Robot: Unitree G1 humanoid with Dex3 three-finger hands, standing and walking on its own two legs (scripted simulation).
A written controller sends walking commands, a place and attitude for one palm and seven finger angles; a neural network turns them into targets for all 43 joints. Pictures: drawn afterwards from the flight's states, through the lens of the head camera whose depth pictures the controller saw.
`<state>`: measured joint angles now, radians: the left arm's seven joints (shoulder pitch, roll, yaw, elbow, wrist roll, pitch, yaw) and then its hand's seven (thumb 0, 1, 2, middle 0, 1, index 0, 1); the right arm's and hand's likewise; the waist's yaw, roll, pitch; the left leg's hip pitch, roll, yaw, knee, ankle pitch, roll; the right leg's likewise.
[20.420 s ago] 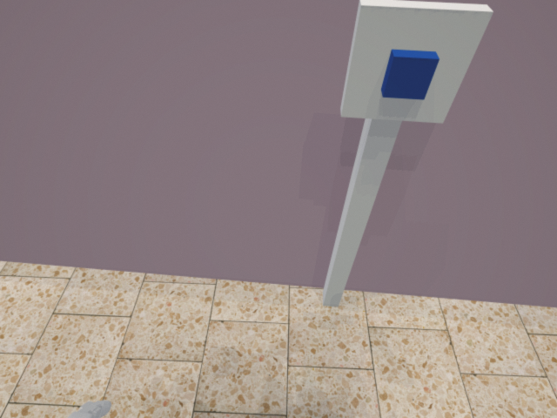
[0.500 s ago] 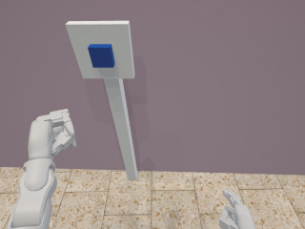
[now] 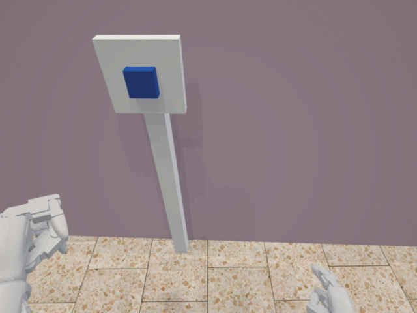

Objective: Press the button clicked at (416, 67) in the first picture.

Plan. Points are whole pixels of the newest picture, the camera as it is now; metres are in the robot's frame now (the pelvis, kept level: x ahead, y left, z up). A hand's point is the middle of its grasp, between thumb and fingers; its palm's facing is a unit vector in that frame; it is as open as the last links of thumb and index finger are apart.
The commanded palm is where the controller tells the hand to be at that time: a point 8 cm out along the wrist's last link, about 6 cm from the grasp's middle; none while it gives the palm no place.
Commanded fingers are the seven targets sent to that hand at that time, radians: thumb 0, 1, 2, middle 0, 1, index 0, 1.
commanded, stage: draw the hand back to the body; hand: left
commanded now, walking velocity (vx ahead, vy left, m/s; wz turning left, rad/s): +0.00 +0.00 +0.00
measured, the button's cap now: (142, 82) +0.55 +0.24 +0.20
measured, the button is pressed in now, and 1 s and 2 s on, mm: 0 0 0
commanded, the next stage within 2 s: step back with the hand held close in 0.20 s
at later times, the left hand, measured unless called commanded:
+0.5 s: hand (64, 226) +0.18 +0.24 +0.15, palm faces +0.37 -0.82 -0.43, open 3.1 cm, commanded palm +0.12 +0.28 +0.17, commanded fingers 0.00 0.90 0.90 -1.30 -1.50 -1.30 -1.50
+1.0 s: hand (22, 276) +0.11 +0.26 +0.15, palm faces +0.39 -0.81 -0.44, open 3.1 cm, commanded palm +0.05 +0.30 +0.17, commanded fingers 0.00 0.90 0.90 -1.30 -1.50 -1.30 -1.50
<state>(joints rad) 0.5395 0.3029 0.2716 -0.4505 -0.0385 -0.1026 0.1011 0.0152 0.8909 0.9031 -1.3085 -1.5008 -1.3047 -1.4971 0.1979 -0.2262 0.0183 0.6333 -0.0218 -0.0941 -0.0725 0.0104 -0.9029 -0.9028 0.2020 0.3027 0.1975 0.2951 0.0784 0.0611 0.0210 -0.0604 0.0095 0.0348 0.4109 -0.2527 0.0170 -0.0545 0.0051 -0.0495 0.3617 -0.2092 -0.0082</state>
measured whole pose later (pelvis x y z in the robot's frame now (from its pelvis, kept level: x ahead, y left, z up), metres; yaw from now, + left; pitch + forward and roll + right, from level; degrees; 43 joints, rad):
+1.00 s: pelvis -0.08 +0.02 -0.02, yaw +0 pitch +0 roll -1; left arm 0.59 0.36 0.36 -0.59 0.00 -0.24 0.16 0.01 0.89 0.90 -1.31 -1.50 -1.31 -1.50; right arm 0.23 -0.22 0.01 0.54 0.00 -0.07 -0.08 0.01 -0.90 -0.90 0.20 0.30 0.20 0.30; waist 0.01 0.00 0.02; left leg -0.43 -0.01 0.05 0.66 -0.28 0.05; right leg -0.41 -0.02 -0.04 0.57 -0.17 0.02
